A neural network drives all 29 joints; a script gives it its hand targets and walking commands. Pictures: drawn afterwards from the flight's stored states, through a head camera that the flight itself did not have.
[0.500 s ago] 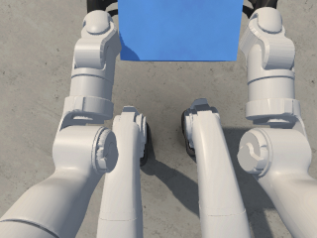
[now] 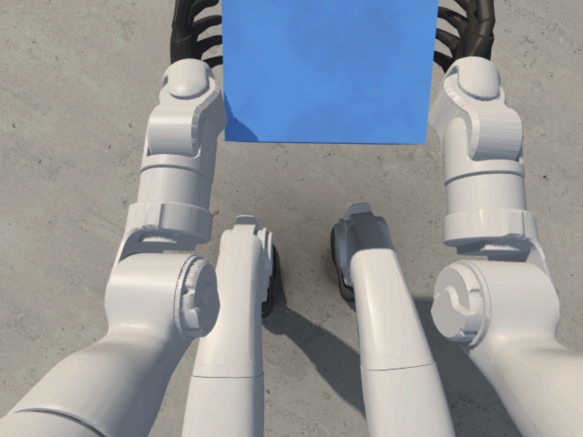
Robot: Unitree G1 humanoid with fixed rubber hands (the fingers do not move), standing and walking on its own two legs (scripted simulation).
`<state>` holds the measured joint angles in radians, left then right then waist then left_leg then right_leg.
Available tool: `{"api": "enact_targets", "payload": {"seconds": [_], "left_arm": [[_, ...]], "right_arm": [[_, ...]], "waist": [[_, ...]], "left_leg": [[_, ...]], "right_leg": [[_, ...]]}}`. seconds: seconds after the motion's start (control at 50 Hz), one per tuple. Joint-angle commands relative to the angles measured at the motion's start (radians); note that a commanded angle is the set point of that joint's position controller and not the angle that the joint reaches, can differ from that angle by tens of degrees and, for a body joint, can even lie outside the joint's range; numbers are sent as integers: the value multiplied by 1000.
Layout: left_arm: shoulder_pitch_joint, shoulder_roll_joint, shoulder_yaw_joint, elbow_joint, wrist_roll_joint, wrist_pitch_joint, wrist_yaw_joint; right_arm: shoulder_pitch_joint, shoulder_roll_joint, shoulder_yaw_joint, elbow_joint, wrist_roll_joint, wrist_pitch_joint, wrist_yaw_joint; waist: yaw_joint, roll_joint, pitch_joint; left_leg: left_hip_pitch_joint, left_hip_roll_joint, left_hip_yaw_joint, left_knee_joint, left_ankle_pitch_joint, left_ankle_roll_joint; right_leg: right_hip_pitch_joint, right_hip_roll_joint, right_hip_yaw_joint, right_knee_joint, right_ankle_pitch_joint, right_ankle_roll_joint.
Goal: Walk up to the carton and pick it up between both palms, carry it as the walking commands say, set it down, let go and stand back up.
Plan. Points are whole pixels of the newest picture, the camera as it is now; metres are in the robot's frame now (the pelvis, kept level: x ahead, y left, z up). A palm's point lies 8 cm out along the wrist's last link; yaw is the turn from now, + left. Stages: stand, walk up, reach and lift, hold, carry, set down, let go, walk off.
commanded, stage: reach and lift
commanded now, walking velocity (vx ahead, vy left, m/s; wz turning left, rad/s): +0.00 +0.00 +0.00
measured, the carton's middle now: (322, 76) +0.51 -0.04 -0.13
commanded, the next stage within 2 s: none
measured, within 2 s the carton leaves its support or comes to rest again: neither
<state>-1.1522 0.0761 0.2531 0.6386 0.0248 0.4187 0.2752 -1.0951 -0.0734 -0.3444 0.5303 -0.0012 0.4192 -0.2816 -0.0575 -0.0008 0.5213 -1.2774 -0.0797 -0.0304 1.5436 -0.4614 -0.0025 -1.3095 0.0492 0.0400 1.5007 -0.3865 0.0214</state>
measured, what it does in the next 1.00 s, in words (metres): rises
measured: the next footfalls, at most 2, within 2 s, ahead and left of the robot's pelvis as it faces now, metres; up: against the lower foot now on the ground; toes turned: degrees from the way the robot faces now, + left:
none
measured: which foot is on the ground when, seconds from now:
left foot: down 0.00-1.00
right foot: down 0.00-1.00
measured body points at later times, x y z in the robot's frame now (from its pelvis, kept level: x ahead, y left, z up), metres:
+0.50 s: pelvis +0.01 +0.01 +0.06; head +0.25 +0.00 +0.43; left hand +0.50 +0.12 +0.01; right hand +0.48 -0.19 +0.02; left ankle +0.14 +0.11 -0.54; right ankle +0.17 -0.12 -0.54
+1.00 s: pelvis +0.08 +0.01 +0.13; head +0.15 +0.01 +0.58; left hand +0.48 +0.12 +0.13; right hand +0.45 -0.18 +0.13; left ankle +0.14 +0.11 -0.54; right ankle +0.17 -0.12 -0.54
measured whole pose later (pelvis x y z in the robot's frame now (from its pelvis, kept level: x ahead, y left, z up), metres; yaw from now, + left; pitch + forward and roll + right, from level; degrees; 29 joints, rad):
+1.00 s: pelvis +0.08 +0.01 +0.13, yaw +0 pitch +14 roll -1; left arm -0.69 -0.11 0.39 0.81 0.26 0.40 0.19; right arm -0.63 0.10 -0.45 0.71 -0.22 0.40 -0.18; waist -0.07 0.02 -0.12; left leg -0.85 -0.07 -0.07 0.97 -0.37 0.02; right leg -0.86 0.03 0.04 0.93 -0.30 0.01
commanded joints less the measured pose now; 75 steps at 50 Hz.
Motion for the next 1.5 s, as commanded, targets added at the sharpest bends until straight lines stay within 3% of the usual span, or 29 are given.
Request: {"api": "enact_targets", "payload": {"seconds": [0.0,0.08,0.16,0.2,0.24,0.28,0.3,0.36,0.38,0.42,0.5,0.6,0.64,0.66,0.68,0.72,0.74,0.78,0.86,0.9,0.96,1.02,1.16,1.26,1.28,1.3,1.32,1.36,1.48], "left_arm": [[-757,-1117,-624,-187,-192,-47,-450],[-741,-1108,-607,-182,-182,-52,-457],[-732,-1127,-634,-207,-194,-49,-466],[-707,-1141,-631,-209,-191,-48,-468],[-726,-1128,-635,-218,-188,-53,-469],[-686,-1137,-636,-218,-181,-50,-472],[-684,-1156,-648,-214,-187,-45,-475],[-657,-1161,-640,-218,-179,-52,-476],[-674,-1157,-652,-228,-183,-53,-479],[-633,-1157,-639,-181,-169,-52,-481],[-619,-1156,-654,-247,-172,-58,-483],[-585,-1185,-666,-231,-159,-49,-488],[-558,-1177,-626,-189,-138,-55,-495],[-542,-1191,-629,-203,-142,-61,-498],[-525,-1182,-605,-122,-115,-57,-505],[-502,-1208,-621,-162,-125,-66,-505],[-485,-1227,-608,-159,-117,-66,-504],[-424,-1241,-547,-73,-79,-69,-511],[-293,-1239,-377,92,22,-69,-512],[-303,-1236,-324,94,39,-79,-524],[-165,-1220,-264,196,93,-57,-533],[-81,-1182,-224,202,120,-51,-532],[25,-1198,-369,-3,79,-56,-524],[98,-1198,-467,-101,59,-41,-522],[96,-1196,-499,-131,33,-42,-523],[144,-1200,-474,-85,48,-32,-524],[131,-1180,-469,-100,60,-31,-529],[165,-1215,-521,-137,38,-18,-529],[166,-1183,-496,-123,30,37,-541]], "right_arm": [[-780,1089,726,-84,181,-9,456],[-798,1119,744,-108,201,-12,463],[-751,1119,748,-96,183,-8,463],[-761,1123,757,-134,185,-9,466],[-703,1139,739,-69,179,-4,473],[-719,1153,769,-121,192,-6,470],[-717,1124,760,-137,175,-8,472],[-667,1140,753,-102,169,-8,479],[-666,1126,744,-99,168,-10,484],[-669,1140,749,-118,165,-16,485],[-638,1162,779,-126,166,-8,493],[-614,1157,769,-137,157,-13,505],[-572,1165,741,-88,126,-10,508],[-563,1174,742,-92,128,-15,512],[-539,1170,705,-40,106,-17,512],[-529,1194,737,-111,126,-28,517],[-501,1197,726,-79,122,-25,520],[-455,1203,673,-2,77,-27,523],[-276,1206,498,155,-6,-22,532],[-298,1205,457,183,-18,-26,544],[-221,1194,389,253,-80,-10,546],[-111,1189,357,279,-111,3,545],[7,1231,487,122,-64,-3,530],[140,1220,556,46,-51,10,528],[143,1233,589,3,-35,13,521],[127,1214,589,-23,-33,14,520],[158,1205,571,-4,-55,20,519],[176,1220,623,-68,-27,29,518],[218,1220,615,-71,-33,101,512]], "waist": [[-12,-2,-2372],[10,-9,-2351],[-14,2,-2378],[-9,-23,-2382],[-5,0,-2342],[12,0,-2378],[-20,-5,-2372],[-15,-9,-2323],[-31,14,-2311],[-9,2,-2283],[2,-20,-2301],[-3,25,-2262],[-15,-20,-2162],[-17,-11,-2153],[-24,6,-2036],[-14,8,-2081],[-16,27,-2038],[-28,-3,-1837],[-47,25,-1390],[-31,24,-1238],[-23,12,-1081],[0,-13,-1036],[14,-6,-1119],[-4,37,-1142],[-10,0,-1173],[3,8,-1120],[-11,14,-1085],[-3,31,-1135],[-19,-43,-1015]], "left_leg": [[437,-73,-42,-257,50,23],[452,-66,-34,-292,26,37],[485,-68,-44,-320,50,32],[522,-68,-49,-337,65,31],[538,-60,-55,-365,52,30],[549,-65,-48,-377,86,32],[575,-65,-62,-398,85,31],[601,-62,-71,-425,94,30],[610,-55,-73,-432,82,29],[623,-55,-72,-457,89,31],[675,-56,-74,-498,117,35],[736,-52,-90,-558,119,28],[712,-47,-93,-585,102,37],[721,-49,-88,-590,115,32],[657,-45,-90,-601,79,35],[746,-47,-92,-612,161,31],[747,-45,-94,-628,162,31],[694,-38,-100,-644,116,34],[637,-22,-99,-727,55,43],[595,-20,-91,-759,-23,50],[578,-15,-93,-819,-12,55],[647,-4,-94,-865,91,55],[892,-3,-103,-939,440,48],[992,-1,-111,-987,557,30],[1024,-4,-113,-993,596,33],[1016,-7,-116,-1010,570,35],[969,-7,-107,-1014,532,32],[1050,-3,-116,-1033,608,29],[1064,0,-110,-1100,489,41]], "right_leg": [[604,82,-14,-195,97,-12],[649,79,0,-241,64,-7],[694,75,2,-270,97,-10],[718,79,3,-289,99,-8],[699,75,4,-304,84,-14],[769,74,15,-323,125,-8],[762,76,2,-332,128,-7],[763,74,10,-363,120,-13],[762,74,12,-368,116,-19],[774,72,9,-388,117,-16],[851,73,14,-429,142,-10],[865,72,15,-470,146,-23],[856,70,14,-501,118,-20],[877,70,8,-507,137,-19],[832,66,15,-517,108,-21],[893,70,4,-528,187,-22],[885,64,12,-547,180,-26],[820,59,4,-564,125,-25],[750,52,-5,-644,76,-32],[731,43,4,-675,-3,-44],[768,41,17,-729,22,-48],[846,39,32,-780,134,-45],[1062,44,44,-863,458,-29],[1141,42,51,-921,572,-24],[1192,44,53,-933,617,-15],[1173,40,51,-944,579,-12],[1175,34,59,-959,577,-14],[1205,36,56,-972,608,-15],[1275,34,45,-1039,529,6]]}}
